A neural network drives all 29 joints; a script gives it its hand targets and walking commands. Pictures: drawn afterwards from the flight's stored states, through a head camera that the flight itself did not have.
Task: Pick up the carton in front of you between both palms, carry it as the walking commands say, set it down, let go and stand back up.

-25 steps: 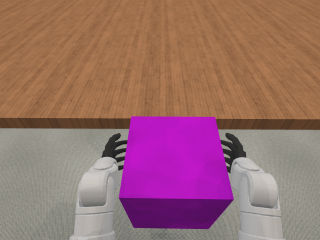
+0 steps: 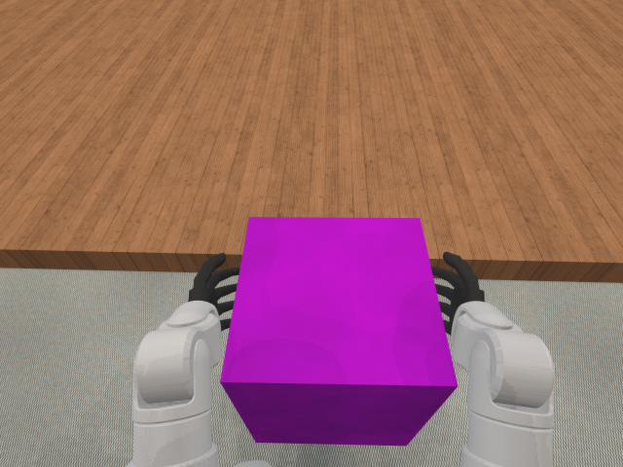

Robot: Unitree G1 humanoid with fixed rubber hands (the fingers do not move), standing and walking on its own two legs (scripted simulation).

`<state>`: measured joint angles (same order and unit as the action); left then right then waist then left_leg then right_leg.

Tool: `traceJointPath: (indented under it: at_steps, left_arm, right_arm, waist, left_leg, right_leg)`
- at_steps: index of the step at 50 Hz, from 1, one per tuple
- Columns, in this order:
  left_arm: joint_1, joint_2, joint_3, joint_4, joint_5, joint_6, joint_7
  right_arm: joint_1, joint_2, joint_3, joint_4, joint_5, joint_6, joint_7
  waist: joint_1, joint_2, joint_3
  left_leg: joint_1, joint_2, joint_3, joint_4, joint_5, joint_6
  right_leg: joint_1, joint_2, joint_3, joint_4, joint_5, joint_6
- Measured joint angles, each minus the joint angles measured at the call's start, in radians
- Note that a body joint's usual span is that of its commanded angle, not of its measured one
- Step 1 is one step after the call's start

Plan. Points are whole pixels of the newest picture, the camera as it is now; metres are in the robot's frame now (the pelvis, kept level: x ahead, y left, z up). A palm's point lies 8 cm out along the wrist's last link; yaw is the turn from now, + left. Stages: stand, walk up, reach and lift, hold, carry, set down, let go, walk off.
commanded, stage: carry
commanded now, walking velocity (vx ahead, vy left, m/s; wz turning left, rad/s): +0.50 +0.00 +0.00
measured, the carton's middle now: (332, 338) +0.28 +0.01 +0.01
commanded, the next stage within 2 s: none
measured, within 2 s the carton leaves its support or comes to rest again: neither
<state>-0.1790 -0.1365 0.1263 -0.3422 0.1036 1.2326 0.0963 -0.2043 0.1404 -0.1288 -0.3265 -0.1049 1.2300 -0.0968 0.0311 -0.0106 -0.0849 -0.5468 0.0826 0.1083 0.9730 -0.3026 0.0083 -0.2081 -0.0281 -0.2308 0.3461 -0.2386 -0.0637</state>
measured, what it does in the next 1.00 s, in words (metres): walks ahead: left foot, then right foot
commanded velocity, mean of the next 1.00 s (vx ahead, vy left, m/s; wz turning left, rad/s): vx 0.28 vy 0.00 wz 0.00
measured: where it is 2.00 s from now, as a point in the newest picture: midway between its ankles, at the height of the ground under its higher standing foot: (332, 331)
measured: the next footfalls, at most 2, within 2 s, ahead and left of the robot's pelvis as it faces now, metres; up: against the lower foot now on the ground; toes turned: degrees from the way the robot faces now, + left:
left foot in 0.24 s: +0.35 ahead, +0.11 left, +0.00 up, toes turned +9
right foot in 0.70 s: +0.66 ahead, -0.09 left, +0.00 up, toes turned -11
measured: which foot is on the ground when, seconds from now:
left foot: up 0.00-0.22, down 0.24-0.70, up 0.72-1.00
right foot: down 0.00-0.26, up 0.28-0.68, down 0.70-1.00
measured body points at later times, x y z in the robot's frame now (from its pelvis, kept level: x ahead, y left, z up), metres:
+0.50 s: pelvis +0.33 +0.04 +0.00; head +0.36 +0.05 +0.45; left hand +0.65 +0.16 +0.10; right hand +0.61 -0.14 +0.11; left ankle +0.31 +0.11 -0.75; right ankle +0.36 -0.11 -0.68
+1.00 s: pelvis +0.58 -0.01 -0.01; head +0.70 -0.02 +0.42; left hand +1.01 +0.13 +0.11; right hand +1.01 -0.18 +0.11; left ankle +0.61 +0.11 -0.74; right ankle +0.62 -0.08 -0.75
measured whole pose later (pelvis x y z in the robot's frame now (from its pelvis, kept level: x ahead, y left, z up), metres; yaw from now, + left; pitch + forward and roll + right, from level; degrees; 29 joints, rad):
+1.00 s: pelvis +0.58 -0.01 -0.01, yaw -2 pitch +6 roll +0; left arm -0.94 -0.01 0.33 0.00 0.06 1.32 0.15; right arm -0.98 -0.02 -0.33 0.03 -0.07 1.34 -0.15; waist 0.03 0.02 0.17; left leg -0.47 0.02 0.04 0.63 -0.33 0.00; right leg -0.43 0.00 -0.18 0.49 -0.17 -0.09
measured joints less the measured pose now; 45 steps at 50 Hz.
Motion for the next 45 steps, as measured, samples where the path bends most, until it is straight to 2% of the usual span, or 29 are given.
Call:
traceJointPath:
  at_steps: [5, 10, 11, 12, 13, 14, 16, 18, 21, 26, 29, 32, 35, 36, 37, 39, 40, 42, 45]
  left_arm:
    - [0.01, 0.001, -0.002, -0.016, -0.008, -0.023, -0.002]
    - [0.024, 0.003, -0.02, -0.013, -0.001, -0.024, -0.007]
    - [0.027, 0.003, -0.021, -0.016, 0.001, -0.022, -0.008]
    - [0.028, 0.005, -0.018, -0.02, 0.003, -0.02, -0.008]
    - [0.024, 0.004, -0.008, -0.019, 0.004, -0.019, -0.008]
    - [0.021, 0.003, 0.001, -0.018, 0.005, -0.018, -0.008]
    - [0.012, 0.003, 0.008, -0.027, 0.004, -0.011, -0.007]
    - [0.003, 0.002, 0.003, -0.049, 0.001, -0.005, -0.005]
    - [-0.017, -0.002, -0.007, -0.086, 0.0, -0.003, -0.004]
    - [-0.073, -0.012, 0.005, -0.121, 0.004, 0.009, -0.001]
    - [-0.142, 0.004, 0.023, -0.109, -0.001, 0.03, 0.006]
    - [-0.257, 0.054, 0.036, -0.039, -0.018, 0.064, 0.021]
    - [-0.411, 0.116, 0.047, 0.083, -0.046, 0.099, 0.03]
    - [-0.464, 0.128, 0.049, 0.132, -0.053, 0.103, 0.037]
    - [-0.516, 0.139, 0.053, 0.181, -0.057, 0.104, 0.041]
    - [-0.606, 0.158, 0.058, 0.27, -0.071, 0.115, 0.052]
    - [-0.639, 0.165, 0.065, 0.303, -0.076, 0.123, 0.055]
    - [-0.686, 0.169, 0.09, 0.344, -0.08, 0.136, 0.058]
    - [-0.737, 0.159, 0.14, 0.367, -0.071, 0.133, 0.059]
  right_arm:
    - [0.02, -0.003, 0.024, -0.022, -0.016, -0.025, 0.006]
    - [0.051, -0.007, 0.031, -0.037, -0.018, -0.028, 0.008]
    - [0.052, -0.007, 0.031, -0.035, -0.016, -0.027, 0.008]
    - [0.048, -0.007, 0.034, -0.029, -0.015, -0.029, 0.008]
    - [0.039, -0.006, 0.037, -0.013, -0.014, -0.036, 0.007]
    - [0.029, -0.004, 0.037, 0.0, -0.013, -0.04, 0.007]
    - [0.017, -0.003, 0.032, -0.002, -0.004, -0.036, 0.001]
    - [0.018, -0.002, 0.027, -0.034, 0.007, -0.03, -0.005]
    - [0.013, -0.002, 0.012, -0.093, 0.018, -0.023, -0.009]
    - [-0.046, 0.008, -0.025, -0.131, 0.028, -0.006, -0.009]
    - [-0.124, -0.003, -0.042, -0.105, 0.03, 0.011, -0.01]
    - [-0.243, -0.043, -0.043, -0.029, 0.033, 0.04, -0.023]
    - [-0.382, -0.104, -0.05, 0.074, 0.047, 0.08, -0.034]
    - [-0.431, -0.132, -0.052, 0.113, 0.056, 0.091, -0.036]
    - [-0.485, -0.161, -0.057, 0.158, 0.067, 0.1, -0.037]
    - [-0.577, -0.2, -0.077, 0.243, 0.086, 0.121, -0.039]
    - [-0.614, -0.209, -0.088, 0.276, 0.09, 0.133, -0.041]
    - [-0.676, -0.21, -0.114, 0.324, 0.086, 0.153, -0.047]
    - [-0.744, -0.198, -0.152, 0.358, 0.063, 0.155, -0.051]
  waist:
    - [0.009, -0.001, -0.002]
    - [-0.003, -0.002, -0.003]
    - [-0.006, -0.004, -0.001]
    - [-0.013, -0.013, 0.004]
    - [-0.022, -0.03, 0.012]
    - [-0.033, -0.032, 0.022]
    - [-0.046, -0.02, 0.05]
    - [-0.054, -0.01, 0.07]
    - [-0.062, 0.004, 0.077]
    - [-0.063, 0.014, 0.047]
    - [-0.056, 0.006, 0.028]
    - [-0.049, -0.001, 0.023]
    - [-0.033, -0.003, 0.038]
    - [-0.022, 0.01, 0.048]
    - [-0.009, 0.032, 0.067]
    - [0.004, 0.052, 0.113]
    - [0.007, 0.054, 0.133]
    - [0.01, 0.056, 0.168]
    - [0.009, 0.05, 0.214]
  left_leg:
    - [-0.059, -0.002, 0.033, -0.26, 0.132, -0.006]
    - [-0.001, -0.03, 0.11, -0.459, 0.239, 0.016]
    - [0.035, -0.041, 0.131, -0.493, 0.235, 0.021]
    - [0.062, -0.053, 0.144, -0.495, 0.241, 0.049]
    - [0.063, -0.059, 0.158, -0.445, 0.213, 0.077]
    - [0.066, -0.058, 0.163, -0.409, 0.172, 0.093]
    - [0.106, -0.052, 0.164, -0.42, 0.127, 0.095]
    - [0.164, -0.053, 0.162, -0.482, 0.125, 0.083]
    - [0.25, -0.054, 0.152, -0.578, 0.123, 0.08]
    - [0.384, -0.053, 0.127, -0.677, 0.082, 0.055]
    - [0.456, -0.056, 0.117, -0.689, 0.028, 0.035]
    - [0.519, -0.058, 0.11, -0.66, -0.051, 0.009]
    - [0.543, -0.044, 0.106, -0.516, -0.175, -0.02]
    - [0.516, -0.023, 0.103, -0.406, -0.219, -0.022]
    - [0.459, -0.014, 0.063, -0.257, -0.234, -0.022]
    - [0.319, -0.049, -0.029, 0.027, -0.262, -0.009]
    - [0.257, -0.066, -0.054, 0.116, -0.261, 0.002]
    - [0.162, -0.077, -0.075, 0.149, -0.242, 0.014]
    - [0.087, -0.07, -0.082, -0.018, -0.225, 0.01]
  right_leg:
    - [0.147, -0.007, 0.017, -0.089, -0.05, 0.031]
    - [0.289, -0.024, 0.029, -0.074, -0.175, 0.08]
    - [0.303, -0.035, 0.031, -0.025, -0.218, 0.091]
    - [0.295, -0.055, 0.033, 0.066, -0.266, 0.096]
    - [0.244, -0.086, 0.047, 0.218, -0.256, 0.092]
    - [0.165, -0.087, 0.091, 0.402, -0.24, 0.085]
    - [-0.005, -0.059, 0.162, 0.711, -0.204, 0.06]
    - [-0.142, -0.052, 0.174, 0.822, -0.141, 0.037]
    - [-0.284, -0.06, 0.161, 0.758, -0.067, 0.03]
    - [-0.398, -0.072, 0.133, 0.519, 0.031, 0.047]
    - [-0.417, -0.07, 0.113, 0.38, 0.098, 0.044]
    - [-0.407, -0.054, 0.088, 0.276, 0.167, 0.028]
    - [-0.331, -0.019, 0.05, 0.162, 0.271, 0.013]
    - [-0.316, -0.007, 0.044, 0.177, 0.224, -0.01]
    - [-0.327, 0.004, 0.038, 0.226, 0.165, -0.028]
    - [-0.328, 0.011, 0.034, 0.268, 0.097, -0.045]
    - [-0.32, 0.012, 0.035, 0.258, 0.104, -0.027]
    - [-0.295, 0.021, 0.036, 0.22, 0.101, -0.033]
    - [-0.255, 0.027, 0.038, 0.155, 0.103, -0.043]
